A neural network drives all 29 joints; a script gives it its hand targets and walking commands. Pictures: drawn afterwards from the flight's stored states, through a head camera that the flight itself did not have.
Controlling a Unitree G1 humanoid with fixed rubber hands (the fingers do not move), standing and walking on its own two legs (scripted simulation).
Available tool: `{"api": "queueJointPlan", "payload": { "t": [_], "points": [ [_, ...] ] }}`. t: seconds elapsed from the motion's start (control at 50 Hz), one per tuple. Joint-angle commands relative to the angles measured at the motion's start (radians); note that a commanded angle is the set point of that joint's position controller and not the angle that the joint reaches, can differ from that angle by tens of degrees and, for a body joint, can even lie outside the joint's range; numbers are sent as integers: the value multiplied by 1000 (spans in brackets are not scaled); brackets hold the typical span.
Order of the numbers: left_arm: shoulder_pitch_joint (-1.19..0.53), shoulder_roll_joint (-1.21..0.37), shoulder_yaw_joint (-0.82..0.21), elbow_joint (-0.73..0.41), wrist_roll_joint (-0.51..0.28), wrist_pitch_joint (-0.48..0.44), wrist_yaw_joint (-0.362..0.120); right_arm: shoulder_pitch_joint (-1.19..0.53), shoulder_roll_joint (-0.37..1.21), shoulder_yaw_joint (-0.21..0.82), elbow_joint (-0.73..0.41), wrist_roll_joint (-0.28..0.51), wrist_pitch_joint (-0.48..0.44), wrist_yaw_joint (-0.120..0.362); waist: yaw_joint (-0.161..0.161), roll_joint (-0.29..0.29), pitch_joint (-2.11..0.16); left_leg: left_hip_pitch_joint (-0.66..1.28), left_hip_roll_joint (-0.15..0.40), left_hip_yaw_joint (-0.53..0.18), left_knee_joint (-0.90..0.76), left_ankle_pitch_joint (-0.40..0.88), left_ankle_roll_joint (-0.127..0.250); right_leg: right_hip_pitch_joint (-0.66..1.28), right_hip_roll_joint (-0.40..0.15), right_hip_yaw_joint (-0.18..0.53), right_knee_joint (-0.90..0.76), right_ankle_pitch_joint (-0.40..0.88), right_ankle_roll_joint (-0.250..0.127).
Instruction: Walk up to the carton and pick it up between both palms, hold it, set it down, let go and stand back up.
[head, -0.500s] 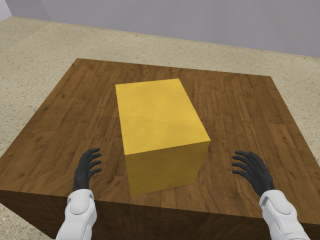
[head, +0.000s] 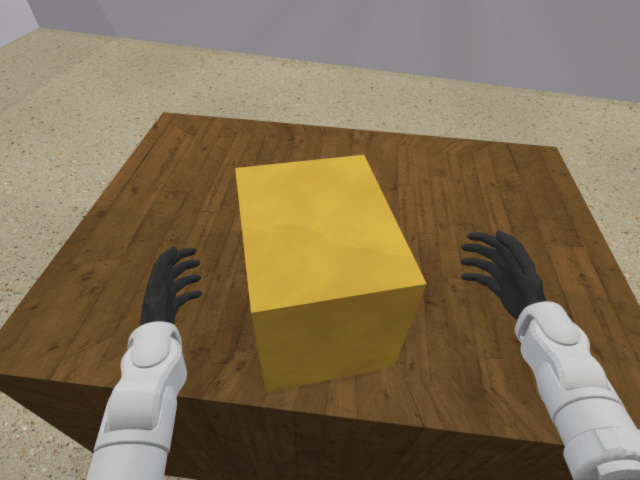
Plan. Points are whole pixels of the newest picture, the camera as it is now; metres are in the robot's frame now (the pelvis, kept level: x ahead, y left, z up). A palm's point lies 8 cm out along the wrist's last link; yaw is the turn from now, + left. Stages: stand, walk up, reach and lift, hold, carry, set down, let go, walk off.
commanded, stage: reach and lift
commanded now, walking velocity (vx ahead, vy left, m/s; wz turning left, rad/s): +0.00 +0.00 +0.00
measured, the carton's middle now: (316, 269) +0.43 +0.06 -0.02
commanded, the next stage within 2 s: none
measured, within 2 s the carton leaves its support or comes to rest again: neither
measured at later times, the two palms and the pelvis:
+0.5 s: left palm (151, 258) +0.33 +0.25 +0.11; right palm (496, 225) +0.43 -0.17 +0.12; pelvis -0.01 +0.00 +0.00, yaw +0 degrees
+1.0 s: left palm (156, 222) +0.37 +0.26 +0.12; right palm (471, 183) +0.48 -0.14 +0.14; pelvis -0.01 +0.00 +0.00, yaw +1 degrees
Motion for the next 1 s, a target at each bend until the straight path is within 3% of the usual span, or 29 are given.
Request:
{"api": "queueJointPlan", "payload": {
  "t": [0.0,0.1,0.2,0.48,0.8,0.88,0.94,0.98],
  "points": [
    [-294,74,14,-122,-9,-3,-9,-329,-132,-52,-93,-12,11,-11,6,-43,-257,37,-86,31,4,270,21,112,22,24,-13,247,0],
    [-362,93,28,-54,-20,34,-15,-416,-147,-56,-49,-28,48,-22,15,-61,-273,-1,-86,37,-6,235,25,115,27,15,-15,217,12],
    [-483,124,47,-42,-37,60,-10,-546,-158,-52,-48,-21,77,-34,31,-68,-353,-28,-84,39,11,256,23,147,28,16,14,281,23],
    [-695,165,59,55,-53,140,-6,-757,-153,-34,101,-21,170,-33,58,-39,-432,-62,-77,40,28,304,10,138,34,-4,22,296,22],
    [-957,215,55,253,-61,93,7,-1015,-148,-46,288,-43,182,-44,71,-40,-541,-135,-72,41,46,312,0,130,31,-19,32,324,27],
    [-936,203,50,317,-44,64,2,-1011,-142,-30,351,-43,162,-39,81,-36,-567,-129,-66,39,64,387,-9,135,37,-25,36,388,22],
    [-901,197,58,401,-32,22,-13,-992,-127,-2,412,-49,138,-39,89,-67,-543,-168,-66,45,63,384,-6,162,30,-23,40,423,27],
    [-912,198,66,397,-23,-21,-16,-997,-122,-10,415,-57,108,-40,84,-61,-573,-186,-71,50,64,395,-8,177,27,-26,52,460,32]
  ]
}}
